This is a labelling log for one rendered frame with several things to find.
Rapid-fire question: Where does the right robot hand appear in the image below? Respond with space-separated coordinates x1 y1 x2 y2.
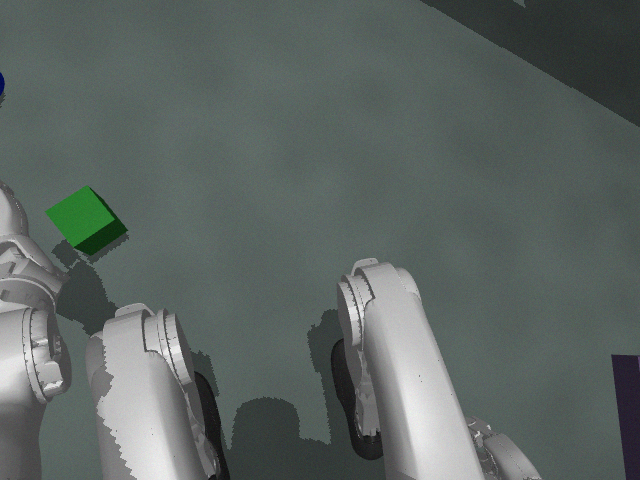
465 416 542 480

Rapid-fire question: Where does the right robot foot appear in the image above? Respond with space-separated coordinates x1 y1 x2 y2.
331 338 383 460

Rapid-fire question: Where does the left robot hand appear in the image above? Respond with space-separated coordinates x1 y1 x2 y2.
0 179 71 285

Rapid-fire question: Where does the left robot arm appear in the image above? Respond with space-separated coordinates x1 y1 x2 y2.
0 235 72 480

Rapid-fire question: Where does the left robot foot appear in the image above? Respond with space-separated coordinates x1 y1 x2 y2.
194 371 230 480

